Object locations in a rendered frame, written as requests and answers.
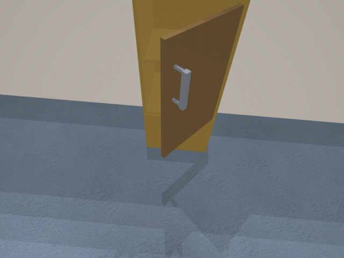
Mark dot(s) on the cupboard door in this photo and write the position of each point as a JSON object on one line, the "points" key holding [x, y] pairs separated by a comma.
{"points": [[204, 48]]}

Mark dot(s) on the handle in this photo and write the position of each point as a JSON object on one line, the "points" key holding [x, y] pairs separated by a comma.
{"points": [[184, 90]]}

